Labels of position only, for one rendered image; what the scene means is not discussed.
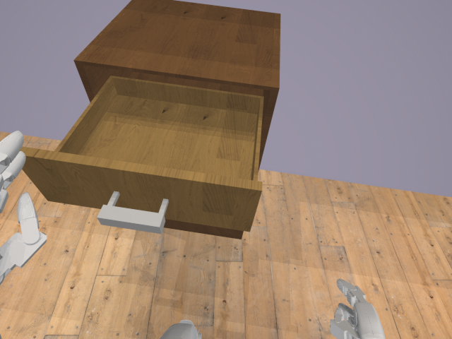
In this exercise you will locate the left robot shin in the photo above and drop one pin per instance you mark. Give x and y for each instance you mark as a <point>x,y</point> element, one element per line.
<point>187,321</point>

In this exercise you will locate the right robot hand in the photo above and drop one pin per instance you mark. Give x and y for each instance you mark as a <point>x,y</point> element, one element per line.
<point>362,322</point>

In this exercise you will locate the left robot thigh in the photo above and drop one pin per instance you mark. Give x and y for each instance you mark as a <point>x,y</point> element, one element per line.
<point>181,331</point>

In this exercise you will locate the cabinet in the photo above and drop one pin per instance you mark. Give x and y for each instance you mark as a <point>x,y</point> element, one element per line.
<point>198,45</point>

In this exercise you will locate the drawer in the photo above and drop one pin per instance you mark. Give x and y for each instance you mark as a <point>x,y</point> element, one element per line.
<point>199,148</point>

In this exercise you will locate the left robot hand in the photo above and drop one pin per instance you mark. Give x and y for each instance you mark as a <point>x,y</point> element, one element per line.
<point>20,248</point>

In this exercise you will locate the handle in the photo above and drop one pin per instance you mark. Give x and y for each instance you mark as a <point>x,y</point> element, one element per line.
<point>132,219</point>

